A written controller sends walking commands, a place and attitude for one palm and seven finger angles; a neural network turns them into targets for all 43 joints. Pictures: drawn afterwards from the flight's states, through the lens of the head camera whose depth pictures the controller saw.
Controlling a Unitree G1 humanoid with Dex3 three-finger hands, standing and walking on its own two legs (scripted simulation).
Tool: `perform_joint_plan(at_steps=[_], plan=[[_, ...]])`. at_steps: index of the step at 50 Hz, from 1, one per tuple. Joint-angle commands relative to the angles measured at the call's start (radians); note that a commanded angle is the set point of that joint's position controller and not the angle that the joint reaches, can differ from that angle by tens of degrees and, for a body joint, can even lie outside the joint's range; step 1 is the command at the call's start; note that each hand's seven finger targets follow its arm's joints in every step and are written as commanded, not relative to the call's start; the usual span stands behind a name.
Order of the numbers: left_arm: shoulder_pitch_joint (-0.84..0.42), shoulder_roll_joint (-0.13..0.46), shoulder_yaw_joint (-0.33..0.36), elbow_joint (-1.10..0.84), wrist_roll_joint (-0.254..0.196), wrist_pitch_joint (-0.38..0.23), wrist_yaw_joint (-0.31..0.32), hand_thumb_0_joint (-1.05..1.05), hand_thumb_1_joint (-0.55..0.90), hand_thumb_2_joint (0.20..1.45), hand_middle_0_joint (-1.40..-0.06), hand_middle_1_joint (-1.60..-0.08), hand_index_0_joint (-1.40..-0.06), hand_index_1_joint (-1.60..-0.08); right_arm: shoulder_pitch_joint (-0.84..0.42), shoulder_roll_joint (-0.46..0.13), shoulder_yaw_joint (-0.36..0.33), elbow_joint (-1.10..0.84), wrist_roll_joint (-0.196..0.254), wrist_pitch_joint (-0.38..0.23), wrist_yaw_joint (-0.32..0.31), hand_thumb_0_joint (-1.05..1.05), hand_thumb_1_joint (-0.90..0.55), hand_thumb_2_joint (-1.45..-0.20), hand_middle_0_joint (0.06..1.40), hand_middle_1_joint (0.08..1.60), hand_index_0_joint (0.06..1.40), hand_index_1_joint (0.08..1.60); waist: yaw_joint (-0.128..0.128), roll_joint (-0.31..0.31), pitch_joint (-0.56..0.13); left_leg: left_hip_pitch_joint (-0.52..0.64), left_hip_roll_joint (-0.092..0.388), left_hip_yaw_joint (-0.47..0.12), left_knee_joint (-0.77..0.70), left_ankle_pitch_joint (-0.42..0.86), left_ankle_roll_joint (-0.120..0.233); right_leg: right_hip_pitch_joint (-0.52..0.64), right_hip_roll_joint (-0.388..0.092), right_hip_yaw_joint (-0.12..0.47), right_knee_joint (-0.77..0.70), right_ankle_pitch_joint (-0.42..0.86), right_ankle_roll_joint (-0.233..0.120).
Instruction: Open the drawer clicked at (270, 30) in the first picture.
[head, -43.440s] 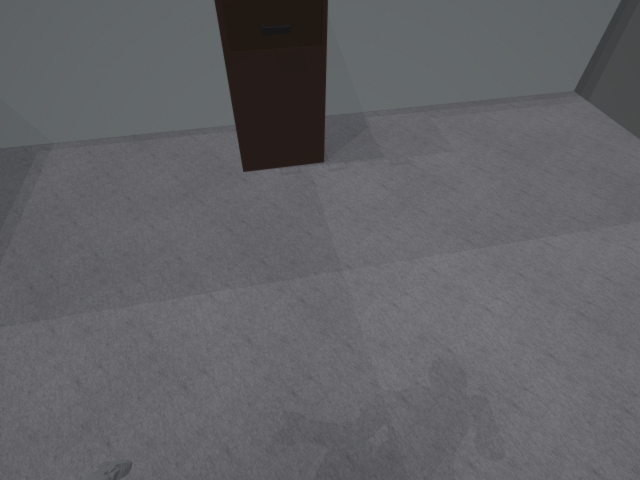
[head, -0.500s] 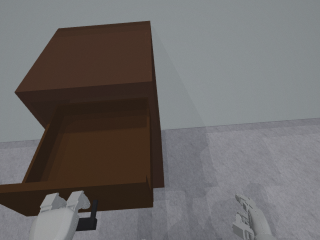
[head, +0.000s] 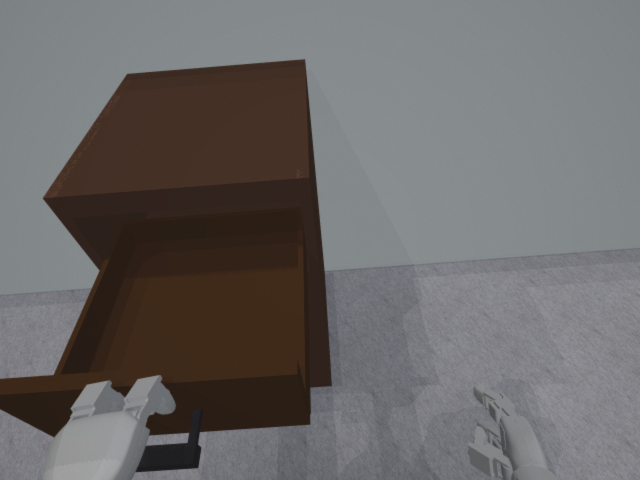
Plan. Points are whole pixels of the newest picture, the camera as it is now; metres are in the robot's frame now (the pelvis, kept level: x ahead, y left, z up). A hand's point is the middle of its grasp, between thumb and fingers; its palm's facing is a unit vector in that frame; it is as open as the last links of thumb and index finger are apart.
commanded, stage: lift the hand off the handle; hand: left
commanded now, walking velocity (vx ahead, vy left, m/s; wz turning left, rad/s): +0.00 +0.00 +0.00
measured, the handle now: (157, 438) +0.17 +0.24 -0.04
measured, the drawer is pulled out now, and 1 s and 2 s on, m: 0.30 0.29 0.29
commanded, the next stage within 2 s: draw the hand back to the body in 0.96 s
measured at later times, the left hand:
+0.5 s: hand (114, 441) +0.14 +0.24 +0.06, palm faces +0.04 -0.13 -0.99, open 13.3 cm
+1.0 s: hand (104, 415) +0.15 +0.23 +0.10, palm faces +0.08 -0.15 -0.99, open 13.8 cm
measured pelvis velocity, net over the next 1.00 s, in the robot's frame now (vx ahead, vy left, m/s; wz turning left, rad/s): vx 0.02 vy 0.02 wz -0.02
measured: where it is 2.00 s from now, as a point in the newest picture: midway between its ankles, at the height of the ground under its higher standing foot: outside the picture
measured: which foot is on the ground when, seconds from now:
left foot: down 0.00-1.00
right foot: down 0.00-1.00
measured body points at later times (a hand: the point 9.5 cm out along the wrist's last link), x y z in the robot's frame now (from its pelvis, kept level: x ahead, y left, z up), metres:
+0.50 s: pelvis +0.00 +0.01 +0.01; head +0.00 -0.03 +0.46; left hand +0.13 +0.24 +0.11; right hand +0.22 -0.19 -0.07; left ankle +0.00 +0.13 -0.70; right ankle +0.00 -0.10 -0.70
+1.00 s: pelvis +0.02 +0.02 +0.03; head +0.01 -0.02 +0.47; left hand +0.14 +0.24 +0.16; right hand +0.25 -0.17 -0.05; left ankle +0.00 +0.13 -0.70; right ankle +0.00 -0.10 -0.70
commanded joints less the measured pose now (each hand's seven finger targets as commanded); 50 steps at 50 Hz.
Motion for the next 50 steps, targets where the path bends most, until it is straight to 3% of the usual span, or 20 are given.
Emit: perform_joint_plan(at_steps=[1, 2, 4, 5, 8, 17, 20, 23, 25, 26, 28, 30, 33, 36, 37, 38, 43, 47, 48, 50], plan=[[-0.127, 0.148, 0.143, -0.290, -0.003, -0.006, 0.069, 0.000, -0.500, 0.300, -0.300, -1.200, -0.300, -1.200, -0.137, -0.090, -0.026, -0.171, -0.003, -0.059, 0.000, 0.000, -0.900, -0.900, 0.200, 0.300, 0.200, 0.300, -0.016, -0.030, -0.107, 0.166, -0.019, 0.020, -0.111, 0.191, 0.040, -0.019, -0.013, 0.024, -0.208, 0.172, -0.017], [-0.142, 0.139, 0.137, -0.286, -0.004, -0.004, 0.064, 0.000, -0.500, 0.300, -0.300, -1.200, -0.300, -1.200, -0.137, -0.087, -0.030, -0.167, 0.002, -0.060, -0.003, 0.000, -0.900, -0.900, 0.200, 0.300, 0.200, 0.300, -0.020, -0.027, -0.085, 0.164, -0.015, 0.023, -0.118, 0.186, 0.041, -0.018, -0.012, 0.016, -0.213, 0.170, -0.016], [-0.133, 0.153, 0.148, -0.315, -0.003, -0.008, 0.060, 0.000, -0.500, 0.300, -0.300, -1.200, -0.300, -1.200, -0.136, -0.087, -0.027, -0.171, -0.001, -0.065, -0.001, 0.000, -0.900, -0.900, 0.200, 0.300, 0.200, 0.300, -0.007, -0.022, -0.118, 0.188, -0.016, 0.019, -0.126, 0.205, 0.039, -0.001, -0.013, 0.026, -0.216, 0.176, -0.020], [-0.108, 0.125, 0.120, -0.310, -0.010, -0.004, 0.054, 0.000, -0.500, 0.300, -0.300, -1.200, -0.300, -1.200, -0.136, -0.083, -0.030, -0.171, 0.004, -0.065, -0.002, 0.000, -0.900, -0.900, 0.200, 0.300, 0.200, 0.300, -0.010, -0.030, -0.103, 0.184, -0.012, 0.022, -0.132, 0.203, 0.041, 0.006, -0.011, 0.010, -0.216, 0.177, -0.019], [-0.132, 0.164, 0.151, -0.325, -0.010, -0.004, 0.045, 0.000, -0.500, 0.300, -0.300, -1.200, -0.300, -1.200, -0.141, -0.085, -0.026, -0.165, 0.006, -0.068, -0.006, 0.000, -0.900, -0.900, 0.200, 0.300, 0.200, 0.300, -0.008, -0.025, -0.082, 0.185, -0.013, 0.020, -0.147, 0.200, 0.037, 0.015, -0.012, 0.025, -0.240, 0.159, -0.021], [-0.149, 0.143, 0.123, -0.390, -0.017, -0.001, 0.008, 0.000, -0.500, 0.300, -0.300, -1.200, -0.300, -1.200, -0.146, -0.080, -0.021, -0.177, 0.008, -0.072, 0.000, 0.000, -0.900, -0.900, 0.200, 0.300, 0.200, 0.300, -0.004, -0.014, -0.073, 0.227, -0.006, 0.015, -0.178, 0.216, 0.038, 0.039, -0.014, 0.009, -0.262, 0.155, -0.020], [-0.098, 0.157, 0.148, -0.385, -0.022, 0.001, -0.001, 0.000, -0.500, 0.300, -0.300, -1.200, -0.300, -1.200, -0.142, -0.076, -0.022, -0.174, 0.010, -0.073, -0.001, 0.000, -0.900, -0.900, 0.200, 0.300, 0.200, 0.300, 0.007, -0.034, -0.067, 0.235, -0.004, 0.019, -0.185, 0.231, 0.037, 0.057, -0.012, 0.015, -0.274, 0.176, -0.022], [-0.097, 0.163, 0.148, -0.432, -0.022, 0.002, -0.015, 0.000, -0.500, 0.300, -0.300, -1.200, -0.300, -1.200, -0.146, -0.079, -0.019, -0.187, 0.009, -0.068, 0.007, 0.000, -0.900, -0.900, 0.200, 0.300, 0.200, 0.300, 0.010, -0.004, -0.071, 0.247, -0.006, 0.014, -0.196, 0.265, 0.033, 0.077, -0.015, 0.024, -0.280, 0.204, -0.026], [-0.102, 0.143, 0.121, -0.429, -0.021, 0.010, -0.026, 0.000, -0.500, 0.300, -0.300, -1.200, -0.300, -1.200, -0.147, -0.078, -0.020, -0.186, 0.011, -0.065, 0.013, 0.000, -0.900, -0.900, 0.200, 0.300, 0.200, 0.300, 0.005, -0.020, -0.051, 0.252, -0.001, 0.015, -0.199, 0.258, 0.036, 0.067, -0.015, 0.013, -0.285, 0.191, -0.023], [-0.075, 0.151, 0.135, -0.402, -0.019, 0.019, -0.032, 0.000, -0.500, 0.300, -0.300, -1.200, -0.300, -1.200, -0.144, -0.078, -0.022, -0.184, 0.012, -0.060, 0.012, 0.000, -0.900, -0.900, 0.200, 0.300, 0.200, 0.300, 0.016, -0.038, -0.053, 0.251, 0.000, 0.016, -0.203, 0.267, 0.038, 0.084, -0.013, 0.009, -0.291, 0.207, -0.022], [-0.046, 0.144, 0.140, -0.352, -0.028, 0.051, -0.056, 0.000, -0.500, 0.300, -0.300, -1.200, -0.300, -1.200, -0.164, -0.077, -0.016, -0.186, 0.026, -0.046, 0.015, 0.000, -0.900, -0.900, 0.200, 0.300, 0.200, 0.300, 0.018, -0.058, -0.016, 0.239, 0.000, 0.014, -0.229, 0.258, 0.032, 0.116, -0.014, 0.024, -0.316, 0.218, -0.021], [-0.018, 0.098, 0.081, -0.348, -0.041, 0.080, -0.093, 0.000, -0.500, 0.300, -0.300, -1.200, -0.300, -1.200, -0.177, -0.076, -0.013, -0.198, 0.039, -0.037, 0.023, 0.000, -0.900, -0.900, 0.200, 0.300, 0.200, 0.300, 0.027, -0.055, -0.002, 0.241, 0.005, 0.019, -0.254, 0.264, 0.032, 0.143, -0.015, 0.006, -0.319, 0.226, -0.017], [0.009, 0.104, 0.065, -0.366, -0.062, 0.111, -0.149, 0.000, -0.500, 0.300, -0.300, -1.200, -0.300, -1.200, -0.197, -0.077, -0.003, -0.213, 0.052, -0.030, 0.025, 0.000, -0.900, -0.900, 0.200, 0.300, 0.200, 0.300, 0.037, -0.069, -0.006, 0.256, 0.005, 0.027, -0.283, 0.302, 0.033, 0.207, -0.019, 0.010, -0.340, 0.281, -0.013], [0.024, 0.144, 0.075, -0.437, -0.053, 0.100, -0.177, 0.000, -0.500, 0.300, -0.300, -1.200, -0.300, -1.200, -0.179, -0.078, 0.005, -0.225, 0.047, -0.024, 0.029, 0.000, -0.900, -0.900, 0.200, 0.300, 0.200, 0.300, 0.048, -0.072, -0.021, 0.277, 0.003, 0.036, -0.288, 0.343, 0.041, 0.237, -0.017, 0.002, -0.346, 0.326, -0.010], [0.013, 0.163, 0.094, -0.469, -0.046, 0.090, -0.176, 0.000, -0.500, 0.300, -0.300, -1.200, -0.300, -1.200, -0.184, -0.078, 0.007, -0.234, 0.045, -0.026, 0.030, 0.000, -0.900, -0.900, 0.200, 0.300, 0.200, 0.300, 0.047, -0.074, -0.010, 0.281, 0.009, 0.034, -0.289, 0.343, 0.038, 0.225, -0.020, 0.009, -0.348, 0.318, -0.011], [-0.012, 0.180, 0.107, -0.504, -0.035, 0.082, -0.171, 0.000, -0.500, 0.300, -0.300, -1.200, -0.300, -1.200, -0.178, -0.083, 0.009, -0.238, 0.042, -0.026, 0.029, 0.000, -0.900, -0.900, 0.200, 0.300, 0.200, 0.300, 0.049, -0.024, -0.015, 0.296, 0.009, 0.034, -0.294, 0.352, 0.035, 0.228, -0.018, 0.026, -0.357, 0.304, -0.017], [0.023, 0.136, 0.095, -0.550, -0.028, 0.047, -0.144, 0.000, -0.500, 0.300, -0.300, -1.200, -0.300, -1.200, -0.151, -0.078, -0.002, -0.244, 0.029, -0.028, 0.051, 0.000, -0.900, -0.900, 0.200, 0.300, 0.200, 0.300, 0.044, 0.006, -0.009, 0.338, 0.018, 0.019, -0.270, 0.395, 0.032, 0.187, -0.006, 0.027, -0.358, 0.296, -0.033], [0.010, 0.131, 0.104, -0.470, -0.033, 0.052, -0.142, 0.000, -0.500, 0.300, -0.300, -1.200, -0.300, -1.200, -0.154, -0.079, -0.008, -0.229, 0.034, -0.019, 0.052, 0.000, -0.900, -0.900, 0.200, 0.300, 0.200, 0.300, 0.032, -0.071, 0.018, 0.324, 0.018, 0.017, -0.276, 0.361, 0.034, 0.175, -0.004, 0.018, -0.364, 0.294, -0.021], [0.018, 0.126, 0.109, -0.460, -0.035, 0.059, -0.145, 0.000, -0.500, 0.300, -0.300, -1.200, -0.300, -1.200, -0.168, -0.078, -0.006, -0.227, 0.039, -0.019, 0.051, 0.000, -0.900, -0.900, 0.200, 0.300, 0.200, 0.300, 0.040, -0.044, 0.016, 0.327, 0.016, 0.014, -0.288, 0.355, 0.028, 0.195, -0.002, 0.034, -0.370, 0.287, -0.026], [0.016, 0.118, 0.092, -0.454, -0.039, 0.064, -0.156, 0.000, -0.500, 0.300, -0.300, -1.200, -0.300, -1.200, -0.166, -0.074, -0.007, -0.223, 0.042, -0.018, 0.049, 0.000, -0.900, -0.900, 0.200, 0.300, 0.200, 0.300, 0.041, -0.068, -0.002, 0.329, 0.015, 0.025, -0.291, 0.369, 0.032, 0.216, -0.007, 0.024, -0.368, 0.324, -0.020]])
